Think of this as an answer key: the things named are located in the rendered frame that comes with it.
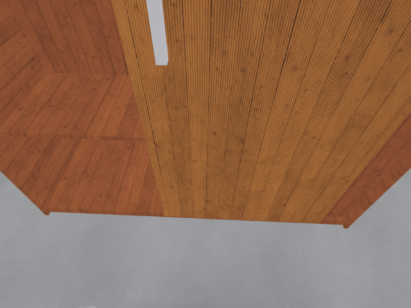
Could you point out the handle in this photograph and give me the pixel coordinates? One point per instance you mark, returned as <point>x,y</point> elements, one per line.
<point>157,28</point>

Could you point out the wardrobe door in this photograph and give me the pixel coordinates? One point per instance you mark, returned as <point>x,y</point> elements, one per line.
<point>391,151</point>
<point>267,109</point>

